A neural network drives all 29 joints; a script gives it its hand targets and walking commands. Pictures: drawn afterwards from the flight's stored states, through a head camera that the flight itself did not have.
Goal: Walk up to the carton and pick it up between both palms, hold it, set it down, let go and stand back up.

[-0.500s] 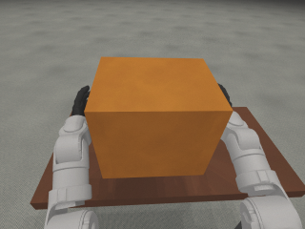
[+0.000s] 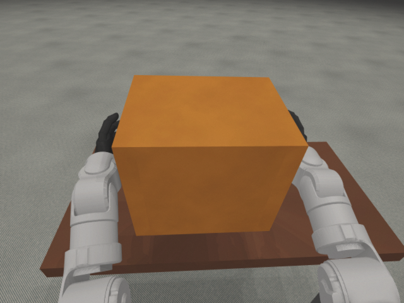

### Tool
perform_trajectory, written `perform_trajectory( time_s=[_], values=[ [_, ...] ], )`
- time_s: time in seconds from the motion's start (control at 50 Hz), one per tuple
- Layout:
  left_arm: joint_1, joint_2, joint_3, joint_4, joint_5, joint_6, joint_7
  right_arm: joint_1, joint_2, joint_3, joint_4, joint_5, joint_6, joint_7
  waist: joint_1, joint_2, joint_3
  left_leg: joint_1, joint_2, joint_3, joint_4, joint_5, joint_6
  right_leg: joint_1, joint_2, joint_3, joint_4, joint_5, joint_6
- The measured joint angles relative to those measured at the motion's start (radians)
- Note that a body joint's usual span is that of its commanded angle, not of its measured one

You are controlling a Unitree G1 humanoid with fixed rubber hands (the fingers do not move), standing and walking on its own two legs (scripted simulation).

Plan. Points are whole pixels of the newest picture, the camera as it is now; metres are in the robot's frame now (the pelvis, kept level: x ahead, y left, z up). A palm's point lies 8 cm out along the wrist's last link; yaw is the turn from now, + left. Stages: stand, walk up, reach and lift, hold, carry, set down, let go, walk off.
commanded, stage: hold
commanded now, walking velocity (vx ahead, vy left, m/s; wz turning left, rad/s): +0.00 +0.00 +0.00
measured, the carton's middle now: (203, 155) +0.37 +0.00 +0.16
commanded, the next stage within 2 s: none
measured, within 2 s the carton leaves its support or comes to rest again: neither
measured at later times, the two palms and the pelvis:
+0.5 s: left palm (108, 154) +0.36 +0.18 +0.18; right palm (294, 149) +0.37 -0.18 +0.18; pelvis +0.00 +0.00 +0.00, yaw +0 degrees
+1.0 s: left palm (108, 155) +0.36 +0.18 +0.18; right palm (294, 149) +0.36 -0.18 +0.18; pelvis +0.00 +0.00 +0.00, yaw +0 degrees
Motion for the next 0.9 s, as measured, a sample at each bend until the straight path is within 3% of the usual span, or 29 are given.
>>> perform_trajectory(
  time_s=[0.9],
  values=[
    [0.008,-0.002,-0.001,-0.013,0.001,0.004,-0.001,0.008,0.002,-0.001,-0.013,0.001,0.004,-0.001,-0.002,0.0,0.003,0.004,0.0,0.0,0.0,-0.001,0.0,0.004,0.0,0.0,0.0,-0.001,0.0]
  ],
)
